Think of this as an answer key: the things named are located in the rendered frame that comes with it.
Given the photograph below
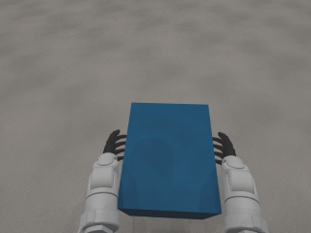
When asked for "right robot hand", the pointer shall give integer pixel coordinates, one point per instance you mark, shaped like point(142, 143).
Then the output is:
point(226, 148)

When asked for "left robot hand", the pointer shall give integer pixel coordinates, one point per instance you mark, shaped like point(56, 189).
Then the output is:
point(111, 144)

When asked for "left robot forearm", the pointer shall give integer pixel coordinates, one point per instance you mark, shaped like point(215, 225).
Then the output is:
point(102, 194)

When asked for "carton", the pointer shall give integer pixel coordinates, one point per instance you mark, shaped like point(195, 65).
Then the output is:
point(169, 166)

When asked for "right robot forearm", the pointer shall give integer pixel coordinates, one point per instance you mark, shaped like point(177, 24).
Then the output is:
point(242, 210)

